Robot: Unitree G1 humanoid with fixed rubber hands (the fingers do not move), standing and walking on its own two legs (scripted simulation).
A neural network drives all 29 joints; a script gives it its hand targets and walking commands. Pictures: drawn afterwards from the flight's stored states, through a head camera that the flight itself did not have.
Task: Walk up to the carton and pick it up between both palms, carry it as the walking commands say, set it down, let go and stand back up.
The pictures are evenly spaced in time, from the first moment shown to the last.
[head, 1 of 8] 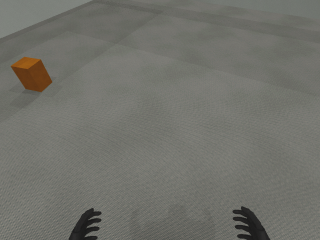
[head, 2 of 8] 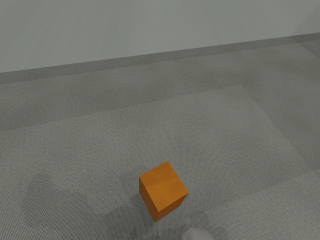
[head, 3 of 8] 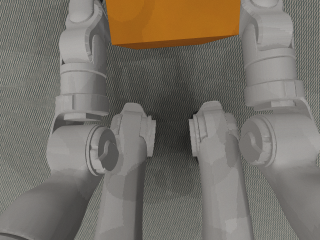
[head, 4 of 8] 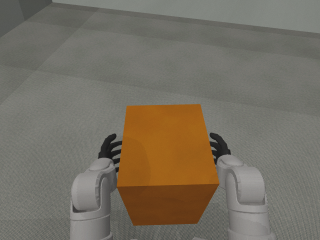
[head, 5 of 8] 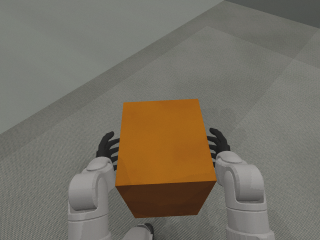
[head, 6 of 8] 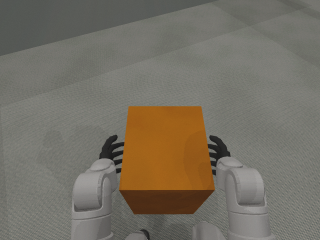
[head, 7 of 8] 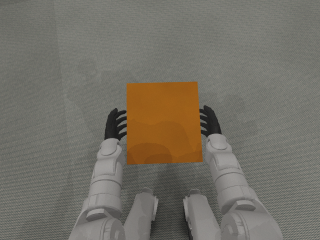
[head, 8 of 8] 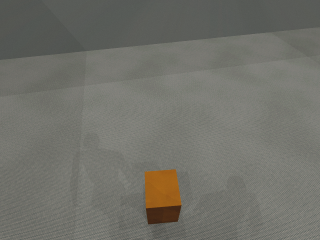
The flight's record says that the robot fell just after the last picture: no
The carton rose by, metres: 0.66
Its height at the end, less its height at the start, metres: +0.00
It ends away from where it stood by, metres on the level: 2.56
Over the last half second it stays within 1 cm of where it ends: yes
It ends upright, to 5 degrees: yes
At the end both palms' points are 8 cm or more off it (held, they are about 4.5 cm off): yes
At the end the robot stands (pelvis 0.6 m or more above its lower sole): yes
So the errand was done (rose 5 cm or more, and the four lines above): yes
